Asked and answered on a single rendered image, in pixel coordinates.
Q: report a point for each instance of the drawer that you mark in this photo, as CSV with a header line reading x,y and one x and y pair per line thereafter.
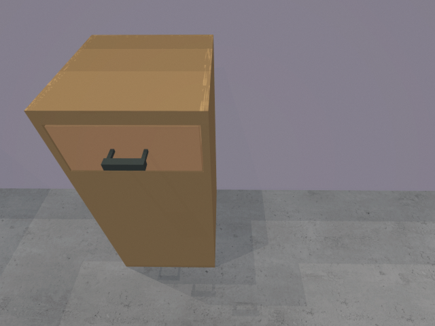
x,y
171,147

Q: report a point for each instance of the handle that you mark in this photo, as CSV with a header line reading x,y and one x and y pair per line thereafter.
x,y
111,163

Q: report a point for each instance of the cabinet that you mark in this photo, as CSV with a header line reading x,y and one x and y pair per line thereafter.
x,y
152,218

